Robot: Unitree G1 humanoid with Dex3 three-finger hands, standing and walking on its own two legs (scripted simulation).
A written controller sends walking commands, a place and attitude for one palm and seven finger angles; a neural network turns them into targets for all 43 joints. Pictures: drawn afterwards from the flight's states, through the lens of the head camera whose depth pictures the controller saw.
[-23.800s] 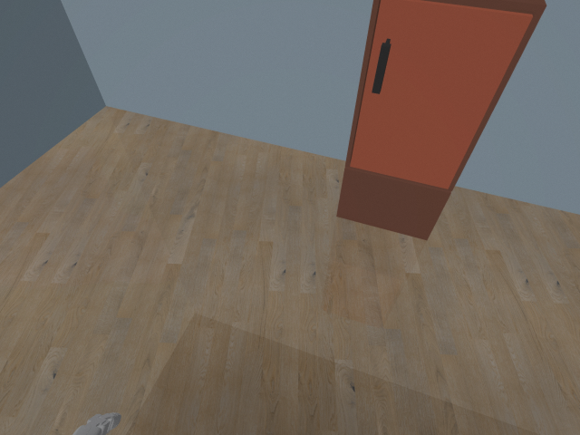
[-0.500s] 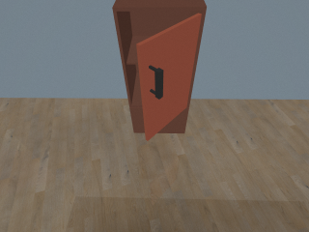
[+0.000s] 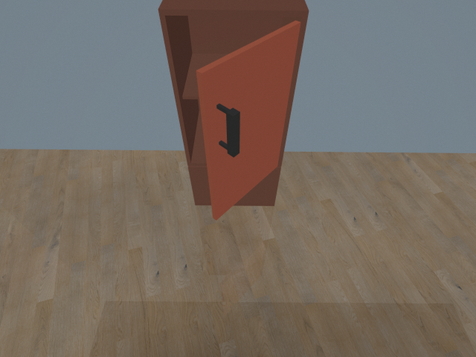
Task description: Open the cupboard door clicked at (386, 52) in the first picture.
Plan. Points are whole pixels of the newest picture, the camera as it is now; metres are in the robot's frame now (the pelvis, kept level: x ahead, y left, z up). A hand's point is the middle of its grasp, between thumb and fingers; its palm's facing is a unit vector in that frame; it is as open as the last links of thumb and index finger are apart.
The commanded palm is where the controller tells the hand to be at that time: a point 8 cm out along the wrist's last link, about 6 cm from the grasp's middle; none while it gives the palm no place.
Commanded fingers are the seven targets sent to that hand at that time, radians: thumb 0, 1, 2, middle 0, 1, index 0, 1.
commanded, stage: look to check the result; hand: left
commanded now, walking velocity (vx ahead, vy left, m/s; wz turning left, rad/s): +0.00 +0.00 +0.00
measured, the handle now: (227, 130) +0.65 +0.06 -0.02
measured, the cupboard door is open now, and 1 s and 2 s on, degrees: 48 48 48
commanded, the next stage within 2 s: walk to a spot facing it in 0.42 s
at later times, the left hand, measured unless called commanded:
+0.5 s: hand out of the picture +0.03 +0.19 -0.17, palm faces -0.01 -0.97 -0.26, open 7.4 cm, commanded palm none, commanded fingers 0.00 0.90 0.90 -0.20 -0.30 -0.20 -0.30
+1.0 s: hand out of the picture +0.07 +0.18 -0.17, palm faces -0.16 -0.94 -0.29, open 7.4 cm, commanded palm none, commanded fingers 0.00 0.90 0.90 -0.20 -0.30 -0.20 -0.30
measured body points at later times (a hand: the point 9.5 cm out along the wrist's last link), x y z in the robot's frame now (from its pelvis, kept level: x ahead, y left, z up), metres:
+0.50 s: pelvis +0.02 -0.01 +0.00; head +0.04 -0.01 +0.45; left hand +0.04 +0.24 -0.15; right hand +0.05 -0.25 -0.16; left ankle +0.04 +0.10 -0.75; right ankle -0.06 -0.08 -0.75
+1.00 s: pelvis -0.01 -0.03 -0.02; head +0.03 -0.07 +0.42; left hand +0.08 +0.22 -0.15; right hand -0.02 -0.28 -0.19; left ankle +0.04 +0.10 -0.74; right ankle -0.06 -0.12 -0.75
